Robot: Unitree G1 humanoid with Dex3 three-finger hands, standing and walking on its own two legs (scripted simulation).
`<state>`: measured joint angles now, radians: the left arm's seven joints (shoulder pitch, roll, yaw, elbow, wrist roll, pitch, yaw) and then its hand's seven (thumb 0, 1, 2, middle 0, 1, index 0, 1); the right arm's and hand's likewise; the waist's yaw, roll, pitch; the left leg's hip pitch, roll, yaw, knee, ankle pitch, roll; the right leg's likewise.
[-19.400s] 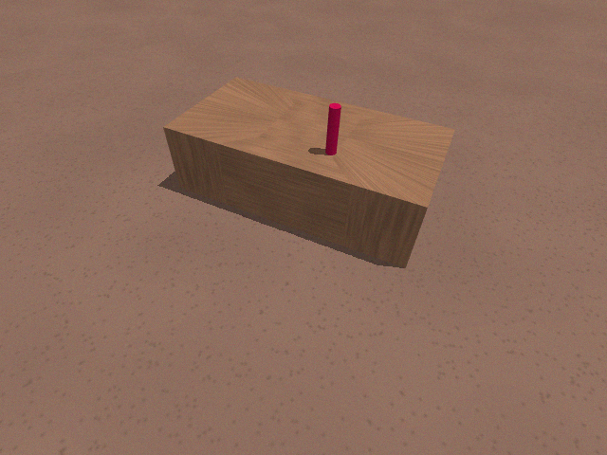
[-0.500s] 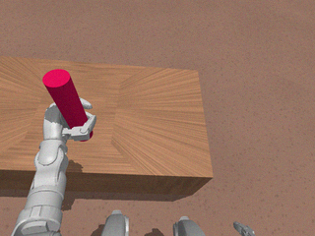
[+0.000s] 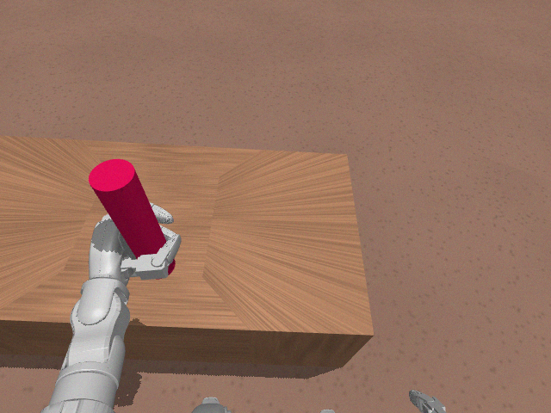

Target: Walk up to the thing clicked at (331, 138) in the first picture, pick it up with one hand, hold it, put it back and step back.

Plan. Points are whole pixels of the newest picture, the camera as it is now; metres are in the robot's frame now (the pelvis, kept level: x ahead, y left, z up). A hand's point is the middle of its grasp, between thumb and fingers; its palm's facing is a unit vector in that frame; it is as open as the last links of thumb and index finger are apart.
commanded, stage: lift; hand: left
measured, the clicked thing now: (140, 228) +0.37 +0.19 +0.08
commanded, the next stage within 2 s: hold in 0.34 s
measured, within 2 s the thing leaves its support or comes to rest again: neither
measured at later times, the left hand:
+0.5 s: hand (154, 246) +0.35 +0.17 +0.06, palm faces +0.06 -1.00 +0.02, open 6.2 cm
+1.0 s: hand (148, 251) +0.33 +0.17 +0.08, palm faces +0.06 -1.00 +0.02, open 6.2 cm
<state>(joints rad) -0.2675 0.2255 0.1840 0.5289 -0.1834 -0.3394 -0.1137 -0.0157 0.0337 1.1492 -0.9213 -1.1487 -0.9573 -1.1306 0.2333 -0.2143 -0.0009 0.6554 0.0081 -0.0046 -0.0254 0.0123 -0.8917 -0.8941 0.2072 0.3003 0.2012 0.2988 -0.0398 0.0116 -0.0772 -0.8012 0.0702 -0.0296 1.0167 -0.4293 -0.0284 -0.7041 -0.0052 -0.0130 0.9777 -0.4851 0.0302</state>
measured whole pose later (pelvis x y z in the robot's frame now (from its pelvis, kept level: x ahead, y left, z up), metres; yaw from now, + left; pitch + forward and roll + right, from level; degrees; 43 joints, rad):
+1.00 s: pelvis +0.01 +0.00 +0.02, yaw +1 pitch +6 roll -1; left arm -0.15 0.20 0.16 0.44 -0.20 -0.33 -0.13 -0.01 0.03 1.15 -0.92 -1.15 -0.96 -1.13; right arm 0.22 -0.21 0.00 0.65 0.01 0.00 -0.03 0.01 -0.89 -0.89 0.21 0.30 0.20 0.30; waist -0.02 0.01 -0.04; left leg -0.60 0.06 -0.02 0.86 -0.38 -0.03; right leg -0.51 -0.02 -0.01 0.83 -0.44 0.03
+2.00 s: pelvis +0.01 +0.00 +0.03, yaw +0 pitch +6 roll -1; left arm -0.17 0.20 0.17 0.47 -0.20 -0.33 -0.15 -0.01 0.03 1.15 -0.92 -1.16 -0.95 -1.14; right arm 0.22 -0.22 -0.01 0.66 0.01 -0.02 -0.03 0.01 -0.89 -0.90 0.21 0.30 0.20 0.30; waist -0.02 0.01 -0.04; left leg -0.58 0.06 -0.02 0.84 -0.37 -0.03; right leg -0.49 -0.02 -0.01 0.81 -0.43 0.03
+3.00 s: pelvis +0.01 +0.00 +0.03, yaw +1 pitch +6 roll -1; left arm -0.18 0.20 0.16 0.48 -0.19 -0.35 -0.13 -0.01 0.03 1.16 -0.91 -1.17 -0.95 -1.14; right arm 0.23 -0.22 -0.01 0.67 0.01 -0.02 -0.03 0.01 -0.90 -0.90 0.21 0.30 0.20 0.30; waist -0.02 0.01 -0.03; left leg -0.57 0.06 -0.02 0.83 -0.36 -0.03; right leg -0.48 -0.02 -0.01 0.80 -0.42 0.03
